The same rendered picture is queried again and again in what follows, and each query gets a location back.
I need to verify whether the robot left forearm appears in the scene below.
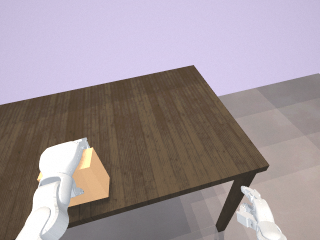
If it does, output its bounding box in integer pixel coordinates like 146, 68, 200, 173
15, 172, 73, 240

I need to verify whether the robot right hand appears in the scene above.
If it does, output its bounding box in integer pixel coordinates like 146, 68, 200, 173
236, 186, 275, 231

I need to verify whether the sponge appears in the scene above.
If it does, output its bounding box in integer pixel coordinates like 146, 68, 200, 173
37, 147, 110, 207

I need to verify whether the table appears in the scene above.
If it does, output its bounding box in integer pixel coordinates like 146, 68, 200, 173
0, 65, 270, 240

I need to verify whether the robot right forearm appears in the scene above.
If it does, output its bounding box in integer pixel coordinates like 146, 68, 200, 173
256, 221, 287, 240

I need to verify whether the robot left hand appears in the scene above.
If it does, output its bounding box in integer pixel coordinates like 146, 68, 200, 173
39, 137, 90, 198

